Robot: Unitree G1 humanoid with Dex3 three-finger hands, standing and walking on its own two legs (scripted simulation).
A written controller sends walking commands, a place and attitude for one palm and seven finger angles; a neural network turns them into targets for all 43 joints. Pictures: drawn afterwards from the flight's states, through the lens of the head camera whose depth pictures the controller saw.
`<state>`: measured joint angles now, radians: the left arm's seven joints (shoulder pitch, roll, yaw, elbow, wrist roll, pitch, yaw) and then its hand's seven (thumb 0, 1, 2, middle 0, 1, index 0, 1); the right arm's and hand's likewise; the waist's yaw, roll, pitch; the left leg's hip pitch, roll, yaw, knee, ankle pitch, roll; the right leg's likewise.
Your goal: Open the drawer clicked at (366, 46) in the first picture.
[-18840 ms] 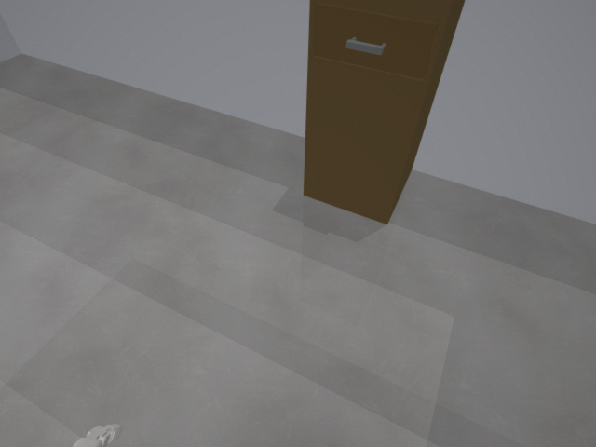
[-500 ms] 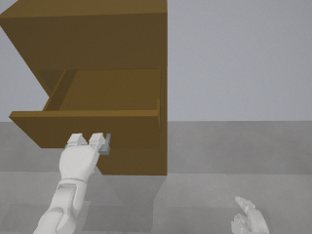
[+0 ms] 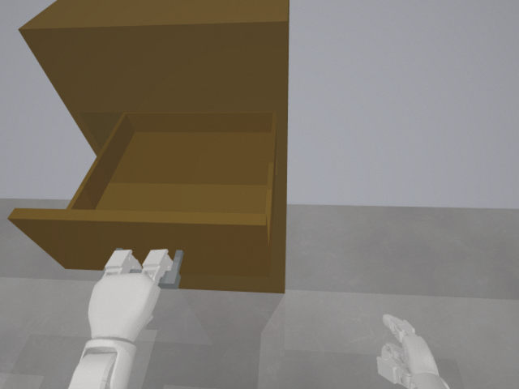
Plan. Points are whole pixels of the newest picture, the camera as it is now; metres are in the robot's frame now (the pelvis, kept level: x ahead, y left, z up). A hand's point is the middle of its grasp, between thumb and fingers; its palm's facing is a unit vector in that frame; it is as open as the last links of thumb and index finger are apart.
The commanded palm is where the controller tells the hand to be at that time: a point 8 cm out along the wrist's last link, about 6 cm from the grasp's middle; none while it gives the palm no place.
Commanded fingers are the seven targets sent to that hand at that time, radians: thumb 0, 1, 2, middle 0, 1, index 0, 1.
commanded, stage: pull the drawer open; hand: left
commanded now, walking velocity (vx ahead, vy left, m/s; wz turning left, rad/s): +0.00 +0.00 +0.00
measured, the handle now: (144, 266) +0.29 +0.22 +0.03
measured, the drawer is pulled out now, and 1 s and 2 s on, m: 0.26 0.30 0.30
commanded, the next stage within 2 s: open the thumb to release the handle in 0.58 s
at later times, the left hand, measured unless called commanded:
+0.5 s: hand (135, 337) +0.19 +0.21 +0.01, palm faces +0.01 -0.10 -0.99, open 5.8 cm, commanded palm +0.13 +0.22 +0.06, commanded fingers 0.00 0.90 0.90 -0.40 -1.35 -0.40 -1.35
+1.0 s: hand (134, 331) +0.19 +0.21 +0.01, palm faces +0.05 -0.10 -0.99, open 8.3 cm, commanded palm +0.16 +0.21 +0.06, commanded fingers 0.00 -0.29 0.39 -0.31 -1.22 -0.31 -1.22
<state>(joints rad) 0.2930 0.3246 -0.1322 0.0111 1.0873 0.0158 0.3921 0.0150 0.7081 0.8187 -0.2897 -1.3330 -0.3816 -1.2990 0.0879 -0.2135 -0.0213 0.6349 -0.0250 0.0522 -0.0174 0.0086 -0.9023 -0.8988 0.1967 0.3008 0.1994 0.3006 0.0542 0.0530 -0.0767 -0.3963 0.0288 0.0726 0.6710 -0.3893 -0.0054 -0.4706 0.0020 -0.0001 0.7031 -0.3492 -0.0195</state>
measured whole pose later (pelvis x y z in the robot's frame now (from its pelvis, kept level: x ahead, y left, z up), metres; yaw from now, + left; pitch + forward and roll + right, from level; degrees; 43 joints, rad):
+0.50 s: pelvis +0.00 -0.01 -0.01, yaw +0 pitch +7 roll +1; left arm 0.48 0.34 -0.09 -0.13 1.07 -0.03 0.43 0.02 0.72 0.80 -0.28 -1.32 -0.38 -1.30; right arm 0.09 -0.23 -0.03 0.61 -0.04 0.06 0.00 0.01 -0.90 -0.90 0.20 0.30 0.20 0.30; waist 0.06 0.05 -0.08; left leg -0.44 0.04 0.07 0.72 -0.41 -0.01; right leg -0.52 0.01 0.00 0.76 -0.37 -0.03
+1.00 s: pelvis +0.00 +0.00 -0.01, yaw +1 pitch +8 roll +1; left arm 0.42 0.31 -0.14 -0.12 1.09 0.05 0.42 0.00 0.31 0.65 -0.35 -1.29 -0.37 -1.29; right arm 0.09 -0.22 -0.01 0.62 -0.04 0.06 -0.01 0.01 -0.90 -0.90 0.20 0.30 0.20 0.30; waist 0.08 0.06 -0.09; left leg -0.46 0.02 0.05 0.76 -0.43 -0.01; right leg -0.53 -0.01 -0.02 0.79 -0.40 -0.02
